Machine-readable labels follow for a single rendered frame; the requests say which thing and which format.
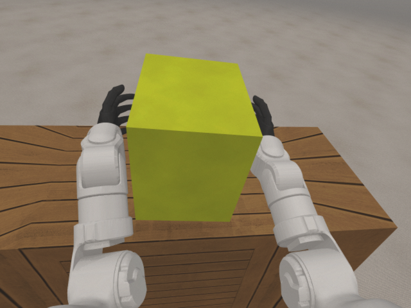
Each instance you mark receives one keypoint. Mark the left robot hand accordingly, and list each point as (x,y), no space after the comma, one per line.
(110,110)

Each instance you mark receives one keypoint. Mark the robot right forearm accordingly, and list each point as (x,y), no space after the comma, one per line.
(297,224)

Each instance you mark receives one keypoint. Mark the right robot upper arm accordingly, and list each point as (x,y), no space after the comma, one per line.
(322,278)

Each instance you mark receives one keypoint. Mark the right robot hand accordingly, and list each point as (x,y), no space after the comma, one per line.
(263,116)

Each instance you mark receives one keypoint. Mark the left robot upper arm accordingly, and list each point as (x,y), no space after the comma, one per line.
(107,280)

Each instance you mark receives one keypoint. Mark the robot left forearm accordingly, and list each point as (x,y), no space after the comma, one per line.
(101,181)

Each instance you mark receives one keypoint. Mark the pedestal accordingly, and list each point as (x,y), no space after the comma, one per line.
(187,264)

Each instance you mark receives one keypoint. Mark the carton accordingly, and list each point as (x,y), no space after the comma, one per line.
(192,138)

